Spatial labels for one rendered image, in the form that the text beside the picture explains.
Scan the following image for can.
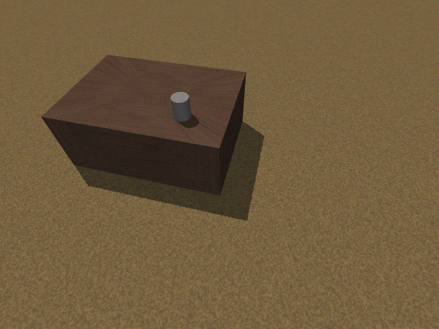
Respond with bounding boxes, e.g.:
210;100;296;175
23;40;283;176
171;92;191;121

